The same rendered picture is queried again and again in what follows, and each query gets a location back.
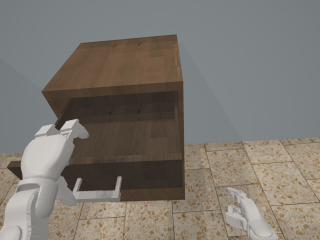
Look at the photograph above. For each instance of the cabinet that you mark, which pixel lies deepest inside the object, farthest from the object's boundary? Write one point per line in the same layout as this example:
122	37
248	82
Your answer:
119	67

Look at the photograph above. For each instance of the left robot forearm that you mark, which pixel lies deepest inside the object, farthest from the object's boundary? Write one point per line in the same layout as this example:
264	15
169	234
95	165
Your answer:
28	211

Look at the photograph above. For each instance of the right robot forearm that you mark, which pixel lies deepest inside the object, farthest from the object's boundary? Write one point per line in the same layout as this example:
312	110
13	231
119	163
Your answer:
259	230

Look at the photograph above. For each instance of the handle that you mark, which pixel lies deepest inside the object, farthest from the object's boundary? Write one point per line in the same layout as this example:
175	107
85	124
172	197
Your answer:
97	196

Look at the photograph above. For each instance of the left robot hand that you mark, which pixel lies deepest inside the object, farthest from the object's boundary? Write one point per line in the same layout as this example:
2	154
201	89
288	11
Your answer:
47	155

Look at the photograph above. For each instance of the right robot hand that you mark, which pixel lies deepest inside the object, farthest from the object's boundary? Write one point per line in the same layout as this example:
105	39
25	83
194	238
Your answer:
239	217

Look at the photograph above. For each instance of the drawer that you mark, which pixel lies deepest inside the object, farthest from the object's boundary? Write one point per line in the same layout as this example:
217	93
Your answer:
133	136

